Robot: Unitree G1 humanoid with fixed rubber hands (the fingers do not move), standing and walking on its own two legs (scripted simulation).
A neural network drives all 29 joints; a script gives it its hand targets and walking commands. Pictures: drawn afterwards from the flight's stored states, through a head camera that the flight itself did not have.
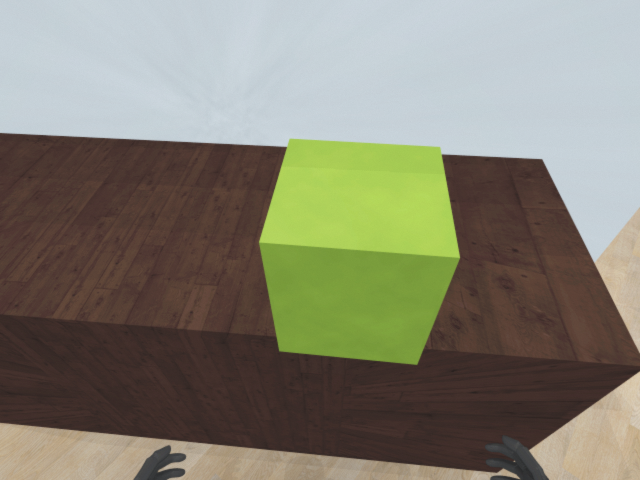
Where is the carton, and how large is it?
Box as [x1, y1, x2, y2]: [259, 139, 459, 364]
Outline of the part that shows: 289,139 259,241 279,350 416,364 459,258 440,148 432,146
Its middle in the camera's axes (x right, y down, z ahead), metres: +0.05 +0.03 +0.56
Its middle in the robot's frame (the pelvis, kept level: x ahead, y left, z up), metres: +0.42 -0.03 +0.04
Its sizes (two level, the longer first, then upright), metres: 0.210 0.200 0.250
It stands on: a pedestal, 0.68 m high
